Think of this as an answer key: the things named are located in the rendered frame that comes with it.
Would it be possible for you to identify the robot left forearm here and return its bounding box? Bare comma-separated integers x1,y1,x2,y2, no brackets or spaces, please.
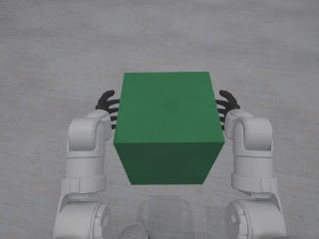
53,110,113,239

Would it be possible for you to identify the left robot thigh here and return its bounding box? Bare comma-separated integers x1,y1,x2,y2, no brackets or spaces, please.
118,225,149,239

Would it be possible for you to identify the robot right upper arm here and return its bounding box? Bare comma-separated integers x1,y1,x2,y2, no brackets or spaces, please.
225,199,309,239

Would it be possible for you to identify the left robot hand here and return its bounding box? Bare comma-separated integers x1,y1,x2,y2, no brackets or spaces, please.
95,90,120,129

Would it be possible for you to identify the robot left shin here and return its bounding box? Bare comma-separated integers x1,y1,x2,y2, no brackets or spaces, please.
133,222,145,229

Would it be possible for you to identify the right robot hand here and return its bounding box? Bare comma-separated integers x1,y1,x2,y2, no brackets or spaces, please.
215,90,240,130

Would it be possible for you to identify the carton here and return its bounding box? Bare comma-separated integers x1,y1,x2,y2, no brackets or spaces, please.
113,72,225,185

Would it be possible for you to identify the robot left upper arm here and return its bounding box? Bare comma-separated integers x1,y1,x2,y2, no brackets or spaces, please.
54,201,112,239

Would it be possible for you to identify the robot right forearm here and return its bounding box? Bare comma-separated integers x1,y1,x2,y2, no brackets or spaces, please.
224,109,286,234

